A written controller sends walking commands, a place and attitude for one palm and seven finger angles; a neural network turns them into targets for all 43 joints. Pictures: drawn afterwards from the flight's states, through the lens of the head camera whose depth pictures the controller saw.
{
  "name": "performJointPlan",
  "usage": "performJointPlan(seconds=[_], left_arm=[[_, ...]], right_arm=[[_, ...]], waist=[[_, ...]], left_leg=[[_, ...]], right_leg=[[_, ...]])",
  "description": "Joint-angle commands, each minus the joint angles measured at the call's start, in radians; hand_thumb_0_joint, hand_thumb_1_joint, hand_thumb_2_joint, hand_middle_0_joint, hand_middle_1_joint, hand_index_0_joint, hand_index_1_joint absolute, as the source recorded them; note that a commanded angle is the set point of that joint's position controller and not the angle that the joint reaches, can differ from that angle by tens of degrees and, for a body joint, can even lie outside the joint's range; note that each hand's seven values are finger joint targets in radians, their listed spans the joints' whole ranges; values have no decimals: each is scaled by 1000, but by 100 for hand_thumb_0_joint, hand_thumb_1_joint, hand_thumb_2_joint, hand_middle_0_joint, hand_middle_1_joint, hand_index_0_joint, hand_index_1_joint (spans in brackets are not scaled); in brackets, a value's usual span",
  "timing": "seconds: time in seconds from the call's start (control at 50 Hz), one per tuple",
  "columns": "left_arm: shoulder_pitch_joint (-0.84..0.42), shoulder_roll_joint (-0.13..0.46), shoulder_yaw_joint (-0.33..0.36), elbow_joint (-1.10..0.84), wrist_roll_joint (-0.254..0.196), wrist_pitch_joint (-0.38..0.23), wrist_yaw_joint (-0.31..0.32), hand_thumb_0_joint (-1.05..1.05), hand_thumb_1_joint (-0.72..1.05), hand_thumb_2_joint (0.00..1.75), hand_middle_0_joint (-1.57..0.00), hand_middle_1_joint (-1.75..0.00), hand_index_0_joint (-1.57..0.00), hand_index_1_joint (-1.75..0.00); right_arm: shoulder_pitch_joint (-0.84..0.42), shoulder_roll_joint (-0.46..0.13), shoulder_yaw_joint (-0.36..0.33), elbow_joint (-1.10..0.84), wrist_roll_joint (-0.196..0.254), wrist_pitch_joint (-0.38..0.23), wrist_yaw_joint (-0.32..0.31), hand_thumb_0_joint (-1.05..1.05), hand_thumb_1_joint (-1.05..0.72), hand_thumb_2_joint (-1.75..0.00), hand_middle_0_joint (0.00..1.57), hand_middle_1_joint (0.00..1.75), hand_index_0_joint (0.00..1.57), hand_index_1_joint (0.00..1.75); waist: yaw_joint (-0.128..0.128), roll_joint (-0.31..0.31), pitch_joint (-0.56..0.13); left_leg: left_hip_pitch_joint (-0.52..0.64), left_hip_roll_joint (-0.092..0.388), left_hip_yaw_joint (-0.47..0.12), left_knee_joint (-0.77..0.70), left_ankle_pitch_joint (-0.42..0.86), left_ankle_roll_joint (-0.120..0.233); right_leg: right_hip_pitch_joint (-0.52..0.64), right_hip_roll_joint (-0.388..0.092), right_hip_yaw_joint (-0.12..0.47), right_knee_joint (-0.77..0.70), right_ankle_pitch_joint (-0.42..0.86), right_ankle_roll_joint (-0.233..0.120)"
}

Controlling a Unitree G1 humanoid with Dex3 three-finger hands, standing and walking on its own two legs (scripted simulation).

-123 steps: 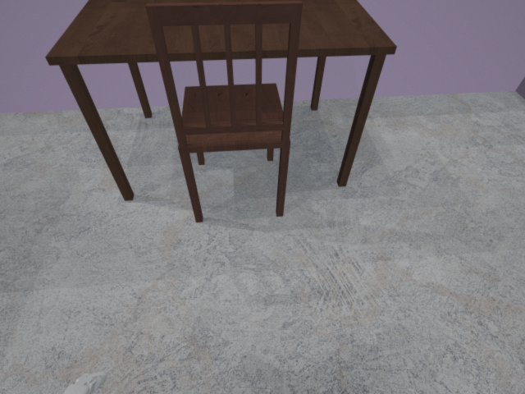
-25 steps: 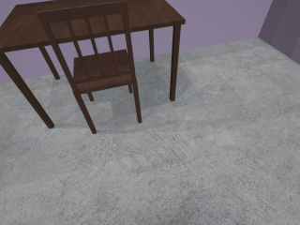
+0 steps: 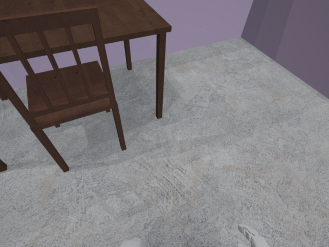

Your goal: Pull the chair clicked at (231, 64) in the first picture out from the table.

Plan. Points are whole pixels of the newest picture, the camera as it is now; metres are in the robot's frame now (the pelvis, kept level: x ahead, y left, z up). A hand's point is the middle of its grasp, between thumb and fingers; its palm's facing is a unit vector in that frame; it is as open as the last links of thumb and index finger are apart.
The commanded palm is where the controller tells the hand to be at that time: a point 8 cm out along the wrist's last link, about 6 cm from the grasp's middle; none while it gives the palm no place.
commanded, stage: walk to a spot facing it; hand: left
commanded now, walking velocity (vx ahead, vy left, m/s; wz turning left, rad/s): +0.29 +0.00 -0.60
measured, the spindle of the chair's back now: (57, 71) +0.69 +0.55 -0.04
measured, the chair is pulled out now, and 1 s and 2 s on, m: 0.00 0.00 0.00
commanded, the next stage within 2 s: none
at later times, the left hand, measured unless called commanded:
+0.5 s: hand (126, 176) +0.34 +0.18 -0.16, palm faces -0.36 -0.92 -0.16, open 7.3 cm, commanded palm none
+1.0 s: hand (123, 156) +0.42 +0.21 -0.18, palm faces -0.50 -0.84 -0.20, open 7.4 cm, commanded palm none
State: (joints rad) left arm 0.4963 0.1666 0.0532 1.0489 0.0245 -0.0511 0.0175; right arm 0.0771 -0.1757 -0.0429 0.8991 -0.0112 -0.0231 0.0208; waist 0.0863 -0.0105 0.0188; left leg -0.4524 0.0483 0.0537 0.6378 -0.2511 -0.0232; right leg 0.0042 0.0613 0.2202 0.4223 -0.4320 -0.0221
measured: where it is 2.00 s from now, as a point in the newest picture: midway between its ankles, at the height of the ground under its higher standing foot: (153, 242)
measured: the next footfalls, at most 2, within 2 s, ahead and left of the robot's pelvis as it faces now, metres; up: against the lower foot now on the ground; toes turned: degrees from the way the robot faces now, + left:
left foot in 0.02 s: +0.12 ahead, +0.12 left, +0.00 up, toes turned +4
right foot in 0.58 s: +0.23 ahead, -0.09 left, +0.00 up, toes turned -29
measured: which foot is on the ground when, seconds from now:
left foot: up 0.00-0.00, down 0.02-0.60, up 0.62-0.92, down 0.94-1.00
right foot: down 0.00-0.02, up 0.04-0.56, down 0.58-0.96, up 0.98-1.00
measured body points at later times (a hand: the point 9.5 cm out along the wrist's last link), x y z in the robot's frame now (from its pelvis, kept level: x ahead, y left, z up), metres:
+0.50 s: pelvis +0.15 +0.05 +0.01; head +0.20 +0.05 +0.45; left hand +0.35 +0.22 -0.14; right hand +0.01 -0.15 -0.13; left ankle +0.08 +0.12 -0.73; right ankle +0.21 -0.10 -0.69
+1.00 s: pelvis +0.24 +0.09 +0.00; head +0.28 +0.10 +0.44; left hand +0.45 +0.26 -0.16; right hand +0.21 -0.19 -0.11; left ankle +0.32 +0.16 -0.73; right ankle +0.19 -0.06 -0.71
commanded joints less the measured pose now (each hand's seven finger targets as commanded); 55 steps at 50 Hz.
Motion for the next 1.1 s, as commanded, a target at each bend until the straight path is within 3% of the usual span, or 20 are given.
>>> performJointPlan(seconds=[0.0, 0.02, 0.08, 0.16, 0.24, 0.42, 0.52, 0.54, 0.56, 0.58, 0.6, 0.7, 0.78, 0.86, 0.9, 0.92, 0.94, 0.96, 1.02, 1.08], left_arm=[[-12, 93, 45, -102, -26, -24, -16, 0, 90, 90, -20, -30, -20, -30], [-52, 115, 45, -114, -19, -19, -16, 0, 90, 90, -20, -30, -20, -30], [-140, 97, 51, -111, 6, 14, -41, 0, 90, 90, -20, -30, -20, -30], [-106, 48, 44, -112, 6, 68, -52, 0, 90, 90, -20, -30, -20, -30], [-185, 52, 43, -144, 9, 88, -54, 0, 90, 90, -20, -30, -20, -30], [-453, 62, 20, -222, 3, 87, -51, 0, 90, 90, -20, -30, -20, -30], [-328, 122, 34, -202, 9, 57, -39, 0, 90, 90, -20, -30, -20, -30], [-206, 163, 47, -175, 12, 40, -35, 0, 90, 90, -20, -30, -20, -30], [-110, 270, 66, -156, 8, 26, -21, 0, 90, 90, -20, -30, -20, -30], [-78, 326, 77, -138, -23, 34, -6, 0, 90, 90, -20, -30, -20, -30], [-117, 301, 71, -146, -27, 45, 5, 0, 90, 90, -20, -30, -20, -30], [-363, 217, 50, -217, -6, 54, 14, 0, 90, 90, -20, -30, -20, -30], [-359, 227, 58, -223, 5, 66, -2, 0, 90, 90, -20, -30, -20, -30], [-336, 235, 69, -236, 4, 80, -12, 0, 90, 90, -20, -30, -20, -30], [-353, 217, 68, -249, -7, 86, -14, 0, 90, 90, -20, -30, -20, -30], [-337, 159, 58, -267, -14, 89, -15, 0, 90, 90, -20, -30, -20, -30], [-321, 114, 49, -293, -16, 91, -26, 0, 90, 90, -20, -30, -20, -30], [-321, 158, 59, -279, 0, 91, -26, 0, 90, 90, -20, -30, -20, -30], [-260, 174, 79, -222, 5, 99, -44, 0, 90, 90, -20, -30, -20, -30], [-250, 142, 67, -208, 0, 106, -46, 0, 90, 90, -20, -30, -20, -30]], right_arm=[[448, -319, -75, 42, -12, -53, -44, 0, -90, -90, 20, 30, 20, 30], [388, -291, -64, 17, -2, -41, -44, 0, -90, -90, 20, 30, 20, 30], [214, -113, -18, -3, -11, -61, -42, 0, -90, -90, 20, 30, 20, 30], [219, -84, -8, 27, -4, -74, -50, 0, -90, -90, 20, 30, 20, 30], [266, -92, -6, 43, -2, -68, -54, 0, -90, -90, 20, 30, 20, 30], [386, -145, -23, 89, -17, -27, -55, 0, -90, -90, 20, 30, 20, 30], [368, -187, -40, 68, -8, -10, -49, 0, -90, -90, 20, 30, 20, 30], [343, -189, -39, 47, 0, -10, -40, 0, -90, -90, 20, 30, 20, 30], [352, -131, -28, 9, 18, -5, -35, 0, -90, -90, 20, 30, 20, 30], [284, -111, -24, -21, 18, -5, -47, 0, -90, -90, 20, 30, 20, 30], [239, -116, -24, -37, 16, 2, -55, 0, -90, -90, 20, 30, 20, 30], [244, -82, -24, -9, -6, 60, -50, 0, -90, -90, 20, 30, 20, 30], [213, -73, -23, -32, -5, 55, -42, 0, -90, -90, 20, 30, 20, 30], [177, -81, -25, -67, 0, 34, -47, 0, -90, -90, 20, 30, 20, 30], [234, -109, -32, -56, 3, 20, -55, 0, -90, -90, 20, 30, 20, 30], [264, -176, -45, -56, 0, 8, -60, 0, -90, -90, 20, 30, 20, 30], [246, -281, -64, -79, -11, 6, -57, 0, -90, -90, 20, 30, 20, 30], [215, -282, -59, -91, -16, 13, -56, 0, -90, -90, 20, 30, 20, 30], [42, -174, -28, -135, -12, 3, -60, 0, -90, -90, 20, 30, 20, 30], [120, -159, -29, -103, -11, 1, -60, 0, -90, -90, 20, 30, 20, 30]], waist=[[-197, 320, -274], [-178, 190, -181], [-88, 124, 77], [-26, 145, 70], [-34, 125, 70], [-134, 129, 67], [-64, 138, -51], [7, 91, -124], [27, -138, -259], [32, -162, -317], [16, -66, -246], [-123, -51, -35], [-114, -124, -21], [-94, -187, -56], [-131, -154, -111], [-143, 54, -141], [-132, 364, -105], [-131, 247, -78], [-54, 174, 0], [-74, 169, -30]], left_leg=[[768, 486, -592, -298, 168, 182], [630, 507, -603, -336, 128, 232], [260, 359, -282, -423, 31, 156], [189, 275, 27, -397, 366, 123], [261, 265, 98, -373, 543, 110], [477, 304, 180, -251, 764, 140], [462, 315, 237, 62, 974, 91], [324, 303, 245, 283, 814, 47], [-14, 131, 257, 597, -32, -30], [-142, 39, 109, 805, -425, -55], [-152, 89, -8, 791, -362, -41], [0, 105, -19, 543, -192, -65], [80, 51, 14, 318, -142, -60], [155, -12, 34, 92, -136, -49], [316, -7, 34, -147, -19, -41], [429, 151, -140, -301, -22, 1], [448, 426, -402, -380, 143, 94], [350, 490, -417, -361, 199, 164], [228, 318, -140, -352, 216, 117], [322, 263, -7, -319, 346, 101]], right_leg=[[-620, 40, -137, 829, -110, 4], [-639, -46, -102, 925, -95, -4], [-635, -138, -163, 954, 89, 11], [-593, -150, -206, 886, 204, 42], [-673, -151, -233, 806, 302, 60], [-625, -112, -345, 410, 202, 41], [-322, -37, -381, 207, 165, -12], [-94, -86, -315, 82, 332, -40], [234, -373, 89, 101, 910, -175], [262, -509, 233, 91, 1303, -296], [189, -479, 120, 72, 1193, -304], [-323, -307, -24, -78, 634, -170], [-420, -233, -3, -85, 368, -150], [-377, -207, 68, -19, 381, -126], [-400, -168, 52, 71, 387, -66], [-503, -84, -18, 228, 239, -13], [-684, 23, -173, 500, -150, 58], [-663, -41, -139, 685, -159, 62], [-624, -79, -173, 851, 21, 82], [-622, -83, -198, 877, 87, 104]])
